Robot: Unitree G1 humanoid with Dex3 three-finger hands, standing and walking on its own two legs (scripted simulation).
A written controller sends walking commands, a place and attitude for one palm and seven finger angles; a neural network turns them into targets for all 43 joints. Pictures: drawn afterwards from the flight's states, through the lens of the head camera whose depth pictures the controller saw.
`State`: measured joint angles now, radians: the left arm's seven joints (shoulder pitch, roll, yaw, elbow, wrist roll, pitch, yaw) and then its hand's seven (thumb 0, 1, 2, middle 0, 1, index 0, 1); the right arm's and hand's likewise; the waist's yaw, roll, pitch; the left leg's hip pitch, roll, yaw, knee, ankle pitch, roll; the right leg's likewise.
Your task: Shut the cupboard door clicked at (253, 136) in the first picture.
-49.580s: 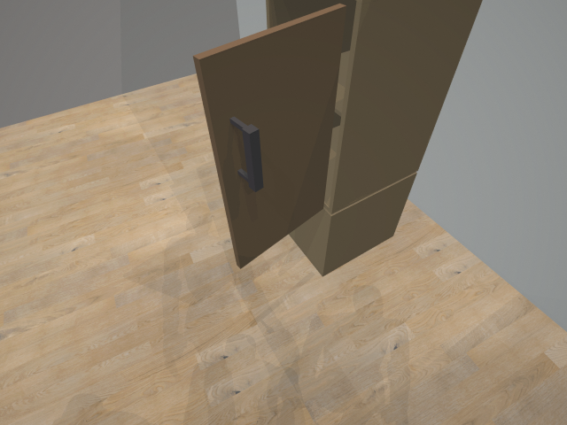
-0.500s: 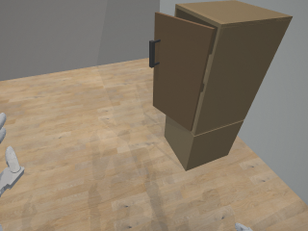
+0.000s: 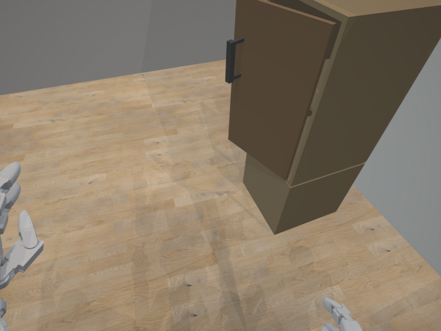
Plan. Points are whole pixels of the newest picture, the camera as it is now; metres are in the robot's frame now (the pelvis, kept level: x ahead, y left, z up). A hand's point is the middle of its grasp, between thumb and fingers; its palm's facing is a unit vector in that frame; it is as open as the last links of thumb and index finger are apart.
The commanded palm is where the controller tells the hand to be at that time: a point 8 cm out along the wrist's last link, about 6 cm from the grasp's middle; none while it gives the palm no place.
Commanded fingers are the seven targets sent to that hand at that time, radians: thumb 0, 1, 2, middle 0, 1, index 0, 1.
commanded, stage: stop stepping back and stand still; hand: left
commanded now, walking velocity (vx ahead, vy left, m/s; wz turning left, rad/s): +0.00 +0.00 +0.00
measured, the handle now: (234, 60) +0.94 +0.02 +0.06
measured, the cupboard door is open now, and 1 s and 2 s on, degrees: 20 20 20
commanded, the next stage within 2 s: let the arm hang, fingers relaxed in 0.30 s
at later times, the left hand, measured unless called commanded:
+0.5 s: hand (77, 266) +0.21 +0.27 +0.03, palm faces +0.20 -0.88 -0.44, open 7.4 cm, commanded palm none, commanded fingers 0.00 0.90 0.90 -0.20 -0.30 -0.20 -0.30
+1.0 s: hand out of the picture -0.07 +0.21 -0.16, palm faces +0.00 -0.97 -0.23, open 7.3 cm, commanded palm none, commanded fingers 0.00 0.90 0.90 -0.20 -0.30 -0.20 -0.30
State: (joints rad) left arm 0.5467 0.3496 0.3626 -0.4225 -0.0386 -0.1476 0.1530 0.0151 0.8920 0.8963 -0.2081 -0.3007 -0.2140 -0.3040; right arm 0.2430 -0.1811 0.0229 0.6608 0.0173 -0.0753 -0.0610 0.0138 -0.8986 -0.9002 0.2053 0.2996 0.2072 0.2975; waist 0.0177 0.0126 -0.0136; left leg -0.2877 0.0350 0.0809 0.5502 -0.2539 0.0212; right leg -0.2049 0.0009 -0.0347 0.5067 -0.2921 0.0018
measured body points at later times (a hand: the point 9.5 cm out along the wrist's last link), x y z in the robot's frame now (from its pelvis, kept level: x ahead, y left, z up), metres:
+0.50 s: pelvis +0.00 +0.02 +0.00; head +0.00 +0.00 +0.45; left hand +0.20 +0.31 +0.05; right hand +0.17 -0.24 -0.10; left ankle +0.03 +0.10 -0.73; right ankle -0.01 -0.12 -0.73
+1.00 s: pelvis -0.02 +0.02 +0.01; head -0.02 +0.01 +0.46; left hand -0.07 +0.26 -0.15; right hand -0.05 -0.21 -0.15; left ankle +0.03 +0.10 -0.73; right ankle -0.01 -0.12 -0.73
